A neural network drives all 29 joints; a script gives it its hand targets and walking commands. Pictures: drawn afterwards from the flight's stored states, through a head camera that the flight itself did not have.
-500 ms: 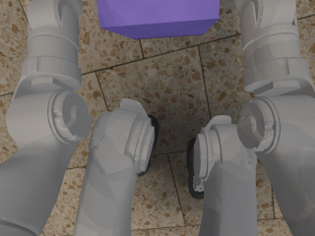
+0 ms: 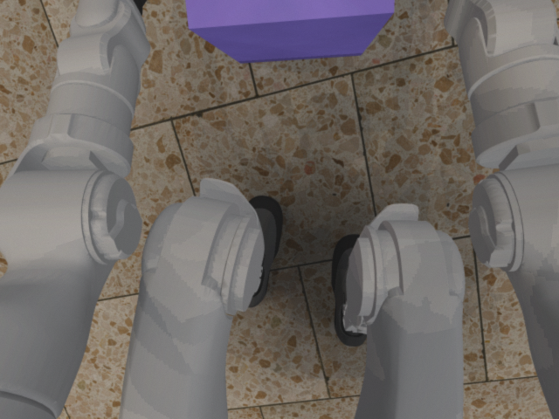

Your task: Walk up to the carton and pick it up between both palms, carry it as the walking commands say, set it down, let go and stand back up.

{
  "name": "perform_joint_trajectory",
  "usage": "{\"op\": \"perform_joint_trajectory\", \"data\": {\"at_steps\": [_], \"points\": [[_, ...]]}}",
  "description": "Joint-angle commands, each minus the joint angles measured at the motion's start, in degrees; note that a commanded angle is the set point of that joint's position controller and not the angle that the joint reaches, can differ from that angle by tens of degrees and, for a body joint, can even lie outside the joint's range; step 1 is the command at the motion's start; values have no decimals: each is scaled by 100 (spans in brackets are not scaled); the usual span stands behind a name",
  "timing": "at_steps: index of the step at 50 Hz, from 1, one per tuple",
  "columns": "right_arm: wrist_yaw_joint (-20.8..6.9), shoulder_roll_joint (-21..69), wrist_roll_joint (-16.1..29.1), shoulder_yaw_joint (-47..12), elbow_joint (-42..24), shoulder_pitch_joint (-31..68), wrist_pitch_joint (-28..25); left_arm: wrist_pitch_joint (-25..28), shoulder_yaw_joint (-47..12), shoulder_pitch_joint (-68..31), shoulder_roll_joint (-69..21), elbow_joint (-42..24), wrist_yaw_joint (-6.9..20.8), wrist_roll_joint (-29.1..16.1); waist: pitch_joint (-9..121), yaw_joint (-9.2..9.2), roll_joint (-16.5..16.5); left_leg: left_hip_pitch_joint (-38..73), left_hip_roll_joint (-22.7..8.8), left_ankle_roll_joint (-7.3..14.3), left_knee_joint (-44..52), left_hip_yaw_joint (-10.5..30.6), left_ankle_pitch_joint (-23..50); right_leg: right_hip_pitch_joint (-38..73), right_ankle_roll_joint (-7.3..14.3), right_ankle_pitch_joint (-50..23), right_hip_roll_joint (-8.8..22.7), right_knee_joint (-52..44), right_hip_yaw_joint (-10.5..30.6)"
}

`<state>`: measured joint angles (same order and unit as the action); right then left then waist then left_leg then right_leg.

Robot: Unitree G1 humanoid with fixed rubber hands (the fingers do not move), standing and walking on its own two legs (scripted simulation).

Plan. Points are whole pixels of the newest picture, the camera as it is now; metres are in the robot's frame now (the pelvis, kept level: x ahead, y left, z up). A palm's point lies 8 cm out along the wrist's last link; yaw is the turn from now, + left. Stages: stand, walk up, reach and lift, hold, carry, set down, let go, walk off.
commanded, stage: set down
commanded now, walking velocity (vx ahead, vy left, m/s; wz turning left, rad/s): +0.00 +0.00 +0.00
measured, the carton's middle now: out of the picture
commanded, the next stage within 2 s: let go in 1.38 s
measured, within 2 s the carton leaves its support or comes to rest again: neither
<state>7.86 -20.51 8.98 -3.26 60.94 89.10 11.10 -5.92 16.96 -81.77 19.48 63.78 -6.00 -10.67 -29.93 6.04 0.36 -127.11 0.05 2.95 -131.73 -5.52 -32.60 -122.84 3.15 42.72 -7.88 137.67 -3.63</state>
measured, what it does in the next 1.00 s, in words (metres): rises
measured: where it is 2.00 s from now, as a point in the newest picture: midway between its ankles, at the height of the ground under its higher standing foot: (302, 288)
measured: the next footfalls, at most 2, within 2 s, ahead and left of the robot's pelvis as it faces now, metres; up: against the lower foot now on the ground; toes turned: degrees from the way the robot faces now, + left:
none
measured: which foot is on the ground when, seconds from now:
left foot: down 0.00-1.00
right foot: down 0.00-1.00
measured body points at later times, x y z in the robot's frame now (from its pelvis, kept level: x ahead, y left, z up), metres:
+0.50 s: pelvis -0.01 +0.01 +0.07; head +0.37 +0.05 +0.29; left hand +0.54 +0.27 -0.07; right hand +0.61 -0.08 -0.07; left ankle +0.12 +0.10 -0.30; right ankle +0.08 -0.09 -0.30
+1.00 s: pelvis -0.02 -0.01 +0.21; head +0.36 +0.03 +0.44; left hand +0.53 +0.27 +0.09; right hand +0.61 -0.09 +0.10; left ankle +0.12 +0.10 -0.30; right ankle +0.08 -0.09 -0.30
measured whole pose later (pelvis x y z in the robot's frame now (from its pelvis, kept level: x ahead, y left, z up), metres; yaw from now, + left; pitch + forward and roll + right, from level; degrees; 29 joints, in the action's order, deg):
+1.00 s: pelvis -0.02 -0.01 +0.21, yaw +1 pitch +31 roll +0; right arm 6.9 -24.4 8.4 4.0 40.8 91.9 28.5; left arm -27.1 16.8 -81.9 22.1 32.6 -6.3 -9.3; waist -30.1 6.1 -1.8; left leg -98.7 4.0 0.3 -90.4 0.2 -22.4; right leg -95.3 3.1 30.5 -6.7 95.1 -1.3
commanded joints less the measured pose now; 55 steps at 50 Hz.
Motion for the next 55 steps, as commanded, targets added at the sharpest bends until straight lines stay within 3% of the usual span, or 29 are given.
{"op": "perform_joint_trajectory", "data": {"at_steps": [1, 2, 5, 6, 8, 10, 13, 17, 18, 19, 23, 25, 26, 29, 31, 34, 37, 38, 39, 41, 43, 45, 47, 48, 49, 50, 53, 54, 55], "points": [[-189, -574, 180, 113, -408, 2701, -165, 168, 235, -1991, 1291, -374, -124, 262, 6890, 1098, -972, 3673, 73, -141, 1043, 620, 2439, 1983, -338, -1796, 368, -1639, 740], [-230, -666, 163, 106, -300, 2658, -170, 140, 138, -2013, 1079, -369, -119, 138, 6713, 956, -1079, 3565, 49, -144, 1090, 689, 2284, 1885, -331, -1710, 380, -1618, 687], [-259, -477, 275, -58, -406, 2719, -89, 32, 116, -2191, 1118, -751, -134, 96, 7488, 1053, -1129, 4155, 97, -93, 1230, 687, 2568, 2247, -322, -1827, 361, -1729, 635], [-230, -641, 281, -2, -496, 2715, -74, 4, -116, -2279, 969, -1079, -172, -69, 8075, 853, -859, 4653, 108, -148, 1272, 660, 2732, 2431, -270, -1883, 348, -1737, 542], [-172, -705, 332, 147, -409, 2767, 23, -158, -130, -2241, 1100, -1187, -241, 184, 8400, 1023, -533, 5541, 106, -215, 1426, 713, 3152, 2109, -269, -1679, 318, -1829, 398], [-112, -992, 273, 190, -1175, 2769, 105, -325, -96, -2188, 1141, -2144, -348, 67, 9594, 953, -409, 6628, 188, -252, 1432, 766, 3680, 2437, -234, -1861, 254, -2009, 374], [-37, -1143, 24, 468, -1413, 2771, 322, -645, -378, -2320, 942, -2507, -401, -267, 9894, 450, -490, 7315, 196, -270, 1746, 1029, 3877, 2056, -177, -1668, 137, -2201, 98], [15, -1364, -176, 771, -1891, 2482, 619, -1035, -327, -1944, 806, -2937, -479, -81, 10891, 393, -250, 8672, 233, -297, 1898, 1184, 4549, 1726, -143, -1544, 43, -2577, 41], [7, -1400, -248, 836, -1754, 2516, 642, -1091, -219, -2028, 882, -2848, -483, 32, 10436, 414, -218, 8050, 228, -348, 2006, 1120, 4345, 1754, -113, -1549, 76, -2676, 51], [-7, -1488, -205, 909, -2531, 2584, 674, -1140, -353, -2025, 738, -3663, -535, -171, 11449, 293, -209, 8876, 230, -326, 2086, 1305, 4781, 1948, -115, -1765, 5, -2677, 4], [-94, -1291, -151, 905, -2164, 2371, 945, -1440, -309, -1877, 687, -3467, -480, -82, 11087, 392, -14, 8705, 194, -367, 2504, 1223, 4535, 1934, -47, -1486, 15, -3212, 103], [-59, -1421, -86, 919, -2840, 2659, 1011, -1510, -190, -1994, 858, -3903, -435, 4, 11735, 423, -162, 8503, 260, -356, 2650, 981, 4548, 2684, -75, -1822, 3, -3461, 182], [-44, -1455, -231, 1101, -2671, 2402, 1040, -1540, -170, -1981, 869, -3747, -380, -61, 11563, 207, -196, 8244, 234, -345, 2746, 971, 4553, 2766, -77, -1898, 10, -3535, 165], [-48, -1436, -38, 870, -2927, 2435, 1214, -1666, -94, -2026, 1204, -4265, -344, -24, 12634, 502, -202, 8591, 239, -332, 3001, 868, 4664, 3608, -113, -2212, 44, -3808, 318], [-97, -1249, -59, 845, -2586, 2291, 1376, -1778, 44, -1942, 1224, -4015, -294, 56, 12287, 460, -502, 8290, 215, -286, 3338, 874, 4223, 3889, -116, -2139, 60, -4067, 366], [-75, -1255, 48, 906, -2745, 2427, 1399, -1802, -121, -2012, 1139, -4026, -236, 66, 12208, 432, -211, 7636, 268, -309, 3614, 593, 3779, 4561, -108, -2483, 120, -4283, 490], [-72, -1209, 43, 806, -2976, 2584, 1432, -1853, 108, -1993, 1310, -3996, -176, 69, 12463, 519, -662, 7388, 321, -228, 3956, 533, 3471, 5401, -191, -2711, 136, -4524, 555], [-26, -1267, -23, 916, -2679, 2512, 1466, -1865, 182, -1959, 1372, -3696, -117, 190, 12057, 485, -489, 6772, 351, -253, 4052, 347, 3078, 5682, -160, -2826, 220, -4698, 686], [-77, -1140, -71, 798, -2492, 2618, 1508, -1862, 321, -1752, 1369, -3412, -66, 262, 11787, 731, -705, 6435, 304, -233, 4210, 404, 2926, 5781, -174, -2767, 220, -4686, 716], [-127, -1106, 26, 824, -2967, 2680, 1477, -1845, 222, -1905, 1386, -3836, -78, 272, 12367, 778, -533, 7126, 357, -247, 4418, 380, 3203, 6131, -233, -2863, 152, -4863, 648], [-79, -1104, -5, 818, -2656, 2427, 1548, -1908, 102, -1941, 1267, -3718, -40, 181, 12604, 489, -523, 7295, 342, -238, 4600, 381, 3207, 6487, -212, -3162, 193, -5090, 622], [-83, -1118, -132, 847, -2904, 2543, 1611, -1957, 136, -1763, 1287, -3648, 18, 100, 12426, 512, -770, 7249, 367, -214, 4915, 343, 3106, 6795, -265, -3173, 194, -5346, 640], [-55, -1284, -120, 973, -3025, 2368, 1582, -1917, 121, -1917, 1365, -4457, -39, 131, 12928, 459, -422, 7883, 367, -285, 4989, 357, 3616, 6911, -240, -3490, 196, -5454, 653], [-67, -1243, -87, 909, -3018, 2379, 1606, -1945, 182, -1845, 1376, -4228, -41, 127, 12913, 540, -552, 7948, 387, -249, 5076, 359, 3644, 7038, -267, -3535, 208, -5631, 698], [-81, -1282, -157, 1089, -2551, 2124, 1619, -2012, 105, -1745, 1380, -3768, -54, 215, 12477, 358, -403, 8180, 286, -245, 5231, 472, 3612, 6596, -278, -3276, 200, -5732, 586], [-145, -1244, -108, 962, -2550, 2191, 1638, -2021, 149, -1582, 1282, -3767, -30, 276, 12196, 588, -306, 8198, 285, -289, 5388, 445, 3546, 6470, -265, -3135, 187, -5905, 633], [-154, -1319, 24, 883, -3124, 2360, 1578, -1994, -18, -1732, 1273, -4271, -70, 94, 13044, 532, -367, 8817, 308, -257, 5605, 512, 4019, 7209, -264, -3670, 222, -6119, 668], [-157, -1422, -77, 1081, -2938, 2357, 1554, -1974, -20, -1865, 1354, -4340, -86, 115, 12885, 419, -345, 8968, 256, -287, 5661, 576, 4132, 6938, -279, -3607, 197, -6165, 620], [-192, -1304, -70, 1030, -2505, 2114, 1575, -1954, 137, -1731, 1414, -4167, -91, 246, 12646, 531, -271, 8961, 239, -289, 5738, 527, 3995, 6944, -282, -3578, 226, -6280, 665]]}}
